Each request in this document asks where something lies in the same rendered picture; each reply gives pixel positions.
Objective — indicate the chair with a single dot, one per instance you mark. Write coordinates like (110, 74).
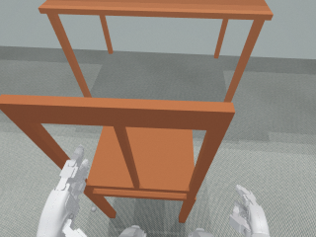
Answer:
(146, 147)

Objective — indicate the left robot hand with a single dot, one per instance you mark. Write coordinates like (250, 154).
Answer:
(63, 199)

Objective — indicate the robot left thigh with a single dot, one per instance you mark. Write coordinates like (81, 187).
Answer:
(132, 232)

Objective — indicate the table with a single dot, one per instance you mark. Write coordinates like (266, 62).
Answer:
(257, 10)

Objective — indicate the right robot hand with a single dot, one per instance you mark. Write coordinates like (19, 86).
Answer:
(252, 219)

